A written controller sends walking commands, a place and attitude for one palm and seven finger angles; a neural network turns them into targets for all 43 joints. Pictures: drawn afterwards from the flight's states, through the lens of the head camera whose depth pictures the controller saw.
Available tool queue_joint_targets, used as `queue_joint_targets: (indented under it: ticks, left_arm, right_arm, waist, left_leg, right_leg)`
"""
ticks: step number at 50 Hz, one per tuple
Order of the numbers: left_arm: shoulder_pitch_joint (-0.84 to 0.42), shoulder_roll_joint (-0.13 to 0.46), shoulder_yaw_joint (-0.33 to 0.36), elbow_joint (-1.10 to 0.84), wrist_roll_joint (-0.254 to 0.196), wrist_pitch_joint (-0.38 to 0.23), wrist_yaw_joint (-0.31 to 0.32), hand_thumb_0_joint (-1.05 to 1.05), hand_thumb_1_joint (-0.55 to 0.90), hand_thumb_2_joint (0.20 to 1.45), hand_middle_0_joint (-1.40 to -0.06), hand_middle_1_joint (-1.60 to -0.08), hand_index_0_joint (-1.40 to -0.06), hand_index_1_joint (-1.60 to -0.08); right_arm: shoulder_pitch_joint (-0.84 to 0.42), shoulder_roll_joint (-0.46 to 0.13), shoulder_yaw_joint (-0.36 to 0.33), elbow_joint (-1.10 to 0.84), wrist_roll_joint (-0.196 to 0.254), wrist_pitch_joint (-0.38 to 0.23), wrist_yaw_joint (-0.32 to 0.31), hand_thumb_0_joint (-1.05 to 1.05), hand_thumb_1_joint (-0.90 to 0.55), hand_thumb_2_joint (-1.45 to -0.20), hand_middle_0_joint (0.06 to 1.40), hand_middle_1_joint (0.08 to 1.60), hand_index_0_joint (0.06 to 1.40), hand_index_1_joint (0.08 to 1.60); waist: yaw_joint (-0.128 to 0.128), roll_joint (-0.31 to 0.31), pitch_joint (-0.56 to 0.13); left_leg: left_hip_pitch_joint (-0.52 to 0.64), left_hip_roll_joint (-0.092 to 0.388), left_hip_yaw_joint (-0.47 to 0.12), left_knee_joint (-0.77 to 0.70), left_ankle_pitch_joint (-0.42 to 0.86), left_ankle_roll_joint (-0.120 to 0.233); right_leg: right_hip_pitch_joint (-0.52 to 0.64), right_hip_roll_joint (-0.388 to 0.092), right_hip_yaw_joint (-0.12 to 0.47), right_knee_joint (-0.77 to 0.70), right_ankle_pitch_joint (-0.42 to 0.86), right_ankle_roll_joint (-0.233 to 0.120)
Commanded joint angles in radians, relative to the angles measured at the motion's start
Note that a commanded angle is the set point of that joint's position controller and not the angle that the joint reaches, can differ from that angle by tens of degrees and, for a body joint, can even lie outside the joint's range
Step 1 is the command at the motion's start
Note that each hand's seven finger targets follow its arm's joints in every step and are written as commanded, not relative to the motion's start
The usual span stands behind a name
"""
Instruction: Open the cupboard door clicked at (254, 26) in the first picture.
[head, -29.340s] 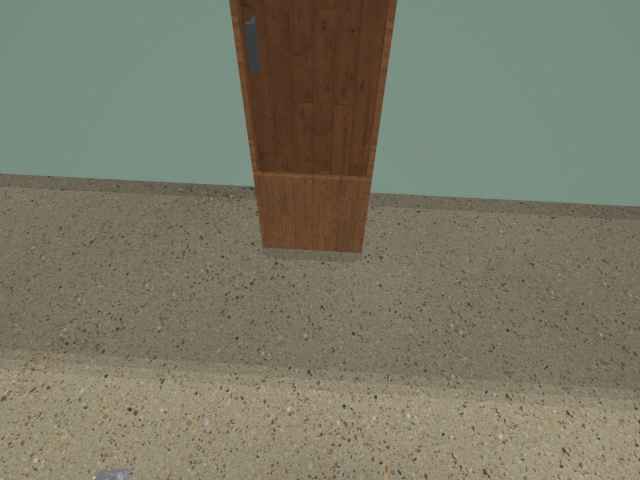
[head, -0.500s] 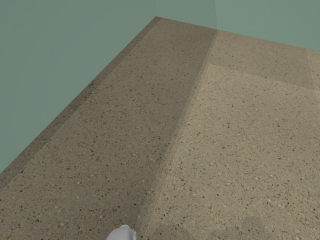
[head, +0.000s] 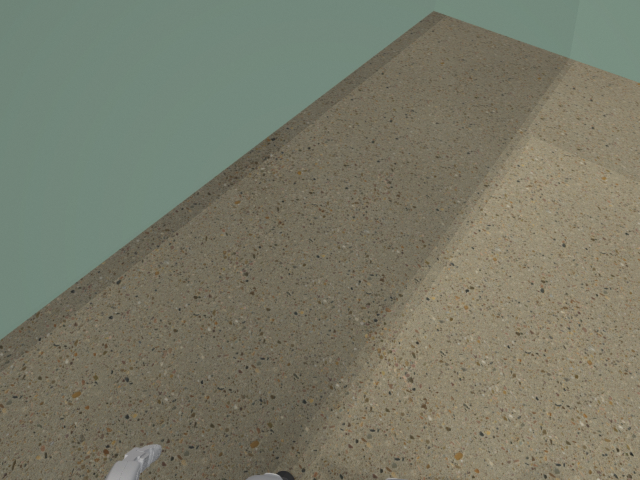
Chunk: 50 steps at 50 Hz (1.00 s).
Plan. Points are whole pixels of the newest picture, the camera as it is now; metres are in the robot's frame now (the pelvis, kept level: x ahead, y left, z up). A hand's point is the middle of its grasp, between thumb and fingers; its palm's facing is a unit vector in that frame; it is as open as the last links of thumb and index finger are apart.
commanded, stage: turn to face it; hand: left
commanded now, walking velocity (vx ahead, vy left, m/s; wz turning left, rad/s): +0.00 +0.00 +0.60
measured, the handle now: out of the picture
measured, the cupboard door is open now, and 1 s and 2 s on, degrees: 48 48 48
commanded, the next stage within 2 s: none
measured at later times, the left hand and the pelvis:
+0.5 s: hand out of the picture +0.00 +0.19 -0.20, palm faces +0.34 -0.91 -0.23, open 7.4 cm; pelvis +0.04 -0.02 -0.02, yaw +20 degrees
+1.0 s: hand out of the picture +0.04 +0.13 -0.15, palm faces +0.58 -0.77 -0.26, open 7.4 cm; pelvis +0.09 -0.07 +0.00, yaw +38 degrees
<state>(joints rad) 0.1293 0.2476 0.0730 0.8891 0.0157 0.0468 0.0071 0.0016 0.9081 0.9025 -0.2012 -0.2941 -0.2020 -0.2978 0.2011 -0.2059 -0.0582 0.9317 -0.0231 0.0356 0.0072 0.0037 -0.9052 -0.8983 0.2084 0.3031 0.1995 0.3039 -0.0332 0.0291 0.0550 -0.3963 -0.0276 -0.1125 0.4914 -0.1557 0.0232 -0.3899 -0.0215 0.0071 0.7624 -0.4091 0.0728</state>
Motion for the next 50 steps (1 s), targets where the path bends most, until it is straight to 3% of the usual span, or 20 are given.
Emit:
queue_joint_targets:
  ticks: [1, 3, 4, 5, 8, 13, 18, 19, 20, 21, 22, 25, 29, 35, 38, 39, 40, 41, 44, 50]
  left_arm:
    - [0.152, 0.101, 0.025, -0.046, -0.005, -0.038, 0.015, 0.0, 0.9, 0.9, -0.2, -0.3, -0.2, -0.3]
    - [0.169, 0.254, 0.051, -0.056, 0.02, -0.048, 0.027, 0.0, 0.9, 0.9, -0.2, -0.3, -0.2, -0.3]
    - [0.113, 0.232, 0.037, -0.072, 0.011, -0.047, 0.031, 0.0, 0.9, 0.9, -0.2, -0.3, -0.2, -0.3]
    - [0.025, 0.197, 0.023, -0.093, 0.009, -0.045, 0.026, 0.0, 0.9, 0.9, -0.2, -0.3, -0.2, -0.3]
    - [0.049, 0.115, 0.005, -0.079, 0.002, -0.058, 0.029, 0.0, 0.9, 0.9, -0.2, -0.3, -0.2, -0.3]
    - [0.203, 0.16, 0.017, -0.03, 0.008, -0.063, 0.026, 0.0, 0.9, 0.9, -0.2, -0.3, -0.2, -0.3]
    - [0.165, 0.199, 0.029, -0.037, 0.003, -0.065, 0.017, 0.0, 0.9, 0.9, -0.2, -0.3, -0.2, -0.3]
    - [0.144, 0.197, 0.027, -0.049, -0.005, -0.065, 0.015, 0.0, 0.9, 0.9, -0.2, -0.3, -0.2, -0.3]
    - [0.12, 0.153, 0.022, -0.075, -0.011, -0.062, 0.01, 0.0, 0.9, 0.9, -0.2, -0.3, -0.2, -0.3]
    - [0.086, 0.076, -0.002, -0.117, -0.017, -0.057, 0.006, 0.0, 0.9, 0.9, -0.2, -0.3, -0.2, -0.3]
    - [0.047, 0.113, 0.006, -0.134, -0.007, -0.036, 0.018, 0.0, 0.9, 0.9, -0.2, -0.3, -0.2, -0.3]
    - [0.013, 0.099, 0.014, -0.096, 0.001, -0.019, 0.014, 0.0, 0.9, 0.9, -0.2, -0.3, -0.2, -0.3]
    - [0.082, 0.088, 0.018, -0.067, 0.004, -0.007, -0.003, 0.0, 0.9, 0.9, -0.2, -0.3, -0.2, -0.3]
    - [0.036, 0.078, 0.014, -0.101, 0.003, -0.019, -0.002, 0.0, 0.9, 0.9, -0.2, -0.3, -0.2, -0.3]
    - [0.132, 0.099, 0.021, -0.084, -0.001, -0.036, 0.004, 0.0, 0.9, 0.9, -0.2, -0.3, -0.2, -0.3]
    - [0.17, 0.148, 0.033, -0.079, 0.005, -0.049, 0.012, 0.0, 0.9, 0.9, -0.2, -0.3, -0.2, -0.3]
    - [0.181, 0.244, 0.053, -0.081, 0.019, -0.058, 0.021, 0.0, 0.9, 0.9, -0.2, -0.3, -0.2, -0.3]
    - [0.171, 0.258, 0.044, -0.088, 0.013, -0.055, 0.026, 0.0, 0.9, 0.9, -0.2, -0.3, -0.2, -0.3]
    - [0.047, 0.137, 0.014, -0.109, 0.003, -0.054, 0.029, 0.0, 0.9, 0.9, -0.2, -0.3, -0.2, -0.3]
    - [0.165, 0.152, 0.02, -0.067, 0.007, -0.061, 0.027, 0.0, 0.9, 0.9, -0.2, -0.3, -0.2, -0.3]
  right_arm:
    - [-0.037, -0.196, -0.068, -0.092, 0.008, -0.005, -0.015, 0.0, -0.9, -0.9, 0.2, 0.3, 0.2, 0.3]
    - [-0.062, -0.098, -0.057, -0.134, 0.017, -0.007, -0.004, 0.0, -0.9, -0.9, 0.2, 0.3, 0.2, 0.3]
    - [-0.056, -0.145, -0.061, -0.127, 0.005, -0.004, 0.002, 0.0, -0.9, -0.9, 0.2, 0.3, 0.2, 0.3]
    - [-0.018, -0.119, -0.056, -0.124, 0.003, 0.003, 0.012, 0.0, -0.9, -0.9, 0.2, 0.3, 0.2, 0.3]
    - [-0.04, -0.111, -0.048, -0.093, 0.008, 0.015, 0.018, 0.0, -0.9, -0.9, 0.2, 0.3, 0.2, 0.3]
    - [-0.17, -0.074, -0.018, -0.119, 0.014, 0.007, 0.025, 0.0, -0.9, -0.9, 0.2, 0.3, 0.2, 0.3]
    - [-0.089, -0.112, -0.017, -0.108, 0.011, -0.006, 0.018, 0.0, -0.9, -0.9, 0.2, 0.3, 0.2, 0.3]
    - [-0.012, -0.144, -0.026, -0.088, 0.005, -0.012, 0.014, 0.0, -0.9, -0.9, 0.2, 0.3, 0.2, 0.3]
    - [0.075, -0.232, -0.05, -0.071, -0.004, -0.021, 0.009, 0.0, -0.9, -0.9, 0.2, 0.3, 0.2, 0.3]
    - [0.154, -0.334, -0.073, -0.063, 0.003, -0.024, -0.001, 0.0, -0.9, -0.9, 0.2, 0.3, 0.2, 0.3]
    - [0.173, -0.337, -0.071, -0.044, 0.011, -0.013, -0.006, 0.0, -0.9, -0.9, 0.2, 0.3, 0.2, 0.3]
    - [0.001, -0.256, -0.049, -0.095, 0.002, -0.019, -0.026, 0.0, -0.9, -0.9, 0.2, 0.3, 0.2, 0.3]
    - [-0.075, -0.237, -0.042, -0.111, 0.0, -0.021, -0.021, 0.0, -0.9, -0.9, 0.2, 0.3, 0.2, 0.3]
    - [-0.052, -0.249, -0.061, -0.108, -0.006, -0.009, -0.011, 0.0, -0.9, -0.9, 0.2, 0.3, 0.2, 0.3]
    - [-0.093, -0.235, -0.065, -0.124, 0.005, -0.006, -0.011, 0.0, -0.9, -0.9, 0.2, 0.3, 0.2, 0.3]
    - [-0.09, -0.184, -0.06, -0.133, 0.014, -0.006, -0.009, 0.0, -0.9, -0.9, 0.2, 0.3, 0.2, 0.3]
    - [-0.069, -0.107, -0.049, -0.152, 0.019, -0.01, -0.005, 0.0, -0.9, -0.9, 0.2, 0.3, 0.2, 0.3]
    - [-0.08, -0.148, -0.052, -0.157, 0.012, -0.008, -0.002, 0.0, -0.9, -0.9, 0.2, 0.3, 0.2, 0.3]
    - [-0.055, -0.13, -0.051, -0.105, 0.005, 0.014, 0.011, 0.0, -0.9, -0.9, 0.2, 0.3, 0.2, 0.3]
    - [-0.141, -0.075, -0.02, -0.112, 0.014, 0.012, 0.025, 0.0, -0.9, -0.9, 0.2, 0.3, 0.2, 0.3]
  waist:
    - [0.068, 0.107, -0.158]
    - [0.096, -0.342, -0.107]
    - [0.064, -0.258, -0.084]
    - [0.009, -0.192, -0.058]
    - [0.011, -0.292, -0.051]
    - [0.085, -0.21, -0.078]
    - [0.027, -0.233, -0.136]
    - [-0.021, -0.194, -0.178]
    - [-0.07, 0.004, -0.245]
    - [-0.1, 0.276, -0.291]
    - [-0.094, 0.146, -0.292]
    - [-0.022, 0.149, -0.105]
    - [0.034, 0.124, -0.075]
    - [0.018, 0.152, -0.075]
    - [0.071, 0.125, -0.112]
    - [0.09, -0.009, -0.131]
    - [0.094, -0.324, -0.145]
    - [0.094, -0.311, -0.134]
    - [0.016, -0.258, -0.068]
    - [0.07, -0.206, -0.09]
  left_leg:
    - [-0.004, 0.137, -0.235, -0.06, 0.006, 0.059]
    - [-0.29, -0.076, 0.075, 0.379, -0.405, -0.077]
    - [-0.25, -0.001, 0.043, 0.586, -0.435, -0.058]
    - [-0.223, 0.014, 0.057, 0.669, -0.345, -0.06]
    - [-0.267, 0.052, 0.108, 0.689, -0.271, -0.094]
    - [-0.183, 0.03, 0.212, 0.37, -0.279, -0.093]
    - [0.075, -0.023, 0.271, 0.089, -0.142, -0.051]
    - [0.225, 0.001, 0.253, -0.002, 0.002, -0.032]
    - [0.452, 0.188, 0.032, -0.015, 0.325, 0.054]
    - [0.566, 0.464, -0.347, -0.025, 0.868, 0.236]
    - [0.529, 0.483, -0.289, -0.025, 0.793, 0.276]
    - [0.241, 0.326, -0.186, -0.123, 0.334, 0.176]
    - [0.122, 0.236, -0.121, -0.174, 0.05, 0.123]
    - [0.091, 0.216, -0.209, -0.156, -0.032, 0.122]
    - [0.007, 0.167, -0.197, -0.04, 0.046, 0.079]
    - [-0.097, 0.096, -0.145, 0.078, -0.058, 0.026]
    - [-0.243, -0.058, 0.06, 0.344, -0.353, -0.063]
    - [-0.222, -0.015, 0.053, 0.595, -0.488, -0.06]
    - [-0.227, 0.051, 0.067, 0.768, -0.311, -0.083]
    - [-0.154, 0.046, 0.191, 0.425, -0.283, -0.1]
  right_leg:
    - [0.279, 0.009, -0.012, -0.354, 0.139, -0.023]
    - [0.355, -0.447, 0.419, -0.569, 0.092, -0.201]
    - [0.232, -0.486, 0.359, -0.539, 0.197, -0.24]
    - [0.178, -0.405, 0.236, -0.513, 0.23, -0.236]
    - [0.304, -0.279, 0.022, -0.392, 0.717, -0.179]
    - [0.453, -0.291, -0.037, -0.294, 0.993, -0.162]
    - [0.377, -0.285, -0.12, -0.117, 1.071, -0.118]
    - [0.298, -0.282, -0.147, 0.001, 0.983, -0.087]
    - [0.058, -0.208, -0.181, 0.205, 0.555, -0.031]
    - [-0.198, -0.073, -0.134, 0.448, -0.248, 0.025]
    - [-0.215, -0.087, 0.003, 0.511, -0.258, 0.005]
    - [-0.188, -0.106, 0.027, 0.457, -0.079, 0.016]
    - [-0.09, -0.067, -0.011, 0.299, 0.009, 0.014]
    - [0.017, -0.002, -0.041, 0.018, -0.001, 0.003]
    - [0.232, 0.011, -0.042, -0.25, 0.145, -0.006]
    - [0.361, -0.104, 0.068, -0.414, 0.135, -0.034]
    - [0.431, -0.391, 0.366, -0.506, 0.213, -0.142]
    - [0.304, -0.502, 0.397, -0.5, 0.323, -0.226]
    - [0.256, -0.32, 0.124, -0.424, 0.516, -0.191]
    - [0.41, -0.304, -0.063, -0.333, 0.858, -0.165]
